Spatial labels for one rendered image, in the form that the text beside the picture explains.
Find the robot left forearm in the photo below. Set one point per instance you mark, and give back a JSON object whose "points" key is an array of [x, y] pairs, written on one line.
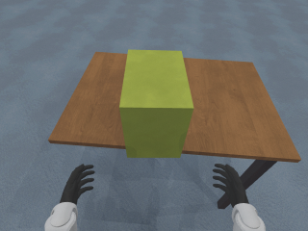
{"points": [[63, 218]]}

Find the table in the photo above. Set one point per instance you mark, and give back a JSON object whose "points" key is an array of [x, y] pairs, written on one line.
{"points": [[233, 115]]}

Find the left robot hand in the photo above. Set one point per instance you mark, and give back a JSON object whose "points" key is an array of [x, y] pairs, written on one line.
{"points": [[72, 189]]}

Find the right robot hand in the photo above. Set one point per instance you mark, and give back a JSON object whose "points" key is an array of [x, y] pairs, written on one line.
{"points": [[234, 187]]}

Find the robot right forearm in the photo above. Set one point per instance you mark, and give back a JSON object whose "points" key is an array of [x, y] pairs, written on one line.
{"points": [[245, 218]]}

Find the carton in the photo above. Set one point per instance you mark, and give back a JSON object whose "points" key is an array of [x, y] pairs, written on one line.
{"points": [[156, 104]]}

